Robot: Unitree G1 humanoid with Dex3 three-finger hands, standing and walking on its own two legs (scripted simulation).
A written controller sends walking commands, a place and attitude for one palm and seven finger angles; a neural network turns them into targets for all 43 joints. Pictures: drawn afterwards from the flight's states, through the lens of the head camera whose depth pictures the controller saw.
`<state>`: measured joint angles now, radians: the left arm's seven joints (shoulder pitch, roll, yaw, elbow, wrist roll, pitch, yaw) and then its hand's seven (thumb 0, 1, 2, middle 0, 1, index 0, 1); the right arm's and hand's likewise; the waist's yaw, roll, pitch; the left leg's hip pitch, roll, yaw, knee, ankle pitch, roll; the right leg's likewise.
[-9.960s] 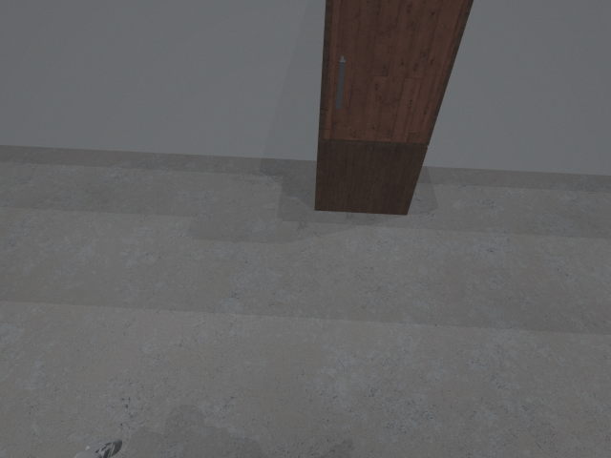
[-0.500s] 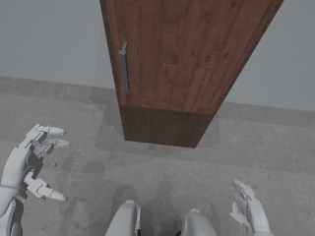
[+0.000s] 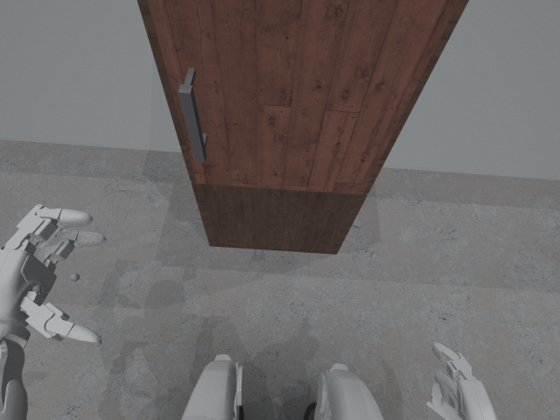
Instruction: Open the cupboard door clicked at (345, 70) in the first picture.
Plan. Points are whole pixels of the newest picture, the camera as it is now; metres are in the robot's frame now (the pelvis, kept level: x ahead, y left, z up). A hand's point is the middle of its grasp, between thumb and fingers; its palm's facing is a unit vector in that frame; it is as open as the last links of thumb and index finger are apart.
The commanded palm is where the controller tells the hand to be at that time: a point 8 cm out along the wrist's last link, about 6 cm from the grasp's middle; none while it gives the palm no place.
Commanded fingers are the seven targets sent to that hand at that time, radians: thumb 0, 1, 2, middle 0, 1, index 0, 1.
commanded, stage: raise the hand with hooked fingers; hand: left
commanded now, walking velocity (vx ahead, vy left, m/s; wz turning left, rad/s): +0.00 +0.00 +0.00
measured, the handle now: (196, 119) +0.59 +0.18 +0.01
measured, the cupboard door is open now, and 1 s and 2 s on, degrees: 0 0 0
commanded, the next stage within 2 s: move the hooked fingers beside the handle in 0.18 s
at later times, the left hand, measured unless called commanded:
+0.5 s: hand (93, 258) +0.31 +0.26 +0.03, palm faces +0.00 -1.00 -0.06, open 14.0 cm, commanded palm +0.30 +0.31 +0.04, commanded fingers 0.00 -0.50 0.30 -0.30 -1.20 -0.30 -1.20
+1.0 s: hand (124, 204) +0.40 +0.25 +0.02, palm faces -0.04 -1.00 -0.03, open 14.0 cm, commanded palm +0.38 +0.30 +0.03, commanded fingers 0.00 -0.50 0.30 -0.30 -1.20 -0.30 -1.20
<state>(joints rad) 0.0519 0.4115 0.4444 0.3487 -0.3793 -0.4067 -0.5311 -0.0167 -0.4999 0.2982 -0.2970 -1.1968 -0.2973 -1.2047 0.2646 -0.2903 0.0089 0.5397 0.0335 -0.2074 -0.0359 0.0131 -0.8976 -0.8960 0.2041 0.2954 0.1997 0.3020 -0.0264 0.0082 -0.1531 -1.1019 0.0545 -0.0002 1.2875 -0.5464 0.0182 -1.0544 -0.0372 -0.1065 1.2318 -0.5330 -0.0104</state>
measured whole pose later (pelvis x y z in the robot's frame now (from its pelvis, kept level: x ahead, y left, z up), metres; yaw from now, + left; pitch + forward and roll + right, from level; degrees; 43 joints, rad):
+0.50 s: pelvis +0.00 -0.01 -0.01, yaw +0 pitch +21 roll -3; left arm -0.12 0.43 0.45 0.50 -0.36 -0.41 -0.55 -0.02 -0.50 0.30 -0.30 -1.20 -0.30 -1.21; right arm 0.23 -0.29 0.03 0.56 0.04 -0.20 -0.06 0.01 -0.90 -0.90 0.20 0.30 0.20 0.30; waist -0.02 0.01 -0.15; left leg -1.15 0.06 -0.02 1.34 -0.56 0.00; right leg -1.10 -0.03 -0.13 1.28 -0.55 -0.03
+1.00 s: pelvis +0.00 +0.01 -0.01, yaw -1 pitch +24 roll -3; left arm -0.41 0.46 0.43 0.72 -0.25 -0.41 -0.47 -0.02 -0.50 0.30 -0.30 -1.20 -0.30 -1.20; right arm 0.27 -0.28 0.03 0.60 0.02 -0.12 -0.04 0.01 -0.90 -0.90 0.20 0.30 0.20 0.30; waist -0.08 0.01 -0.15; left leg -1.20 0.06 0.01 1.33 -0.55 0.03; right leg -1.15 -0.03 -0.09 1.26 -0.53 0.00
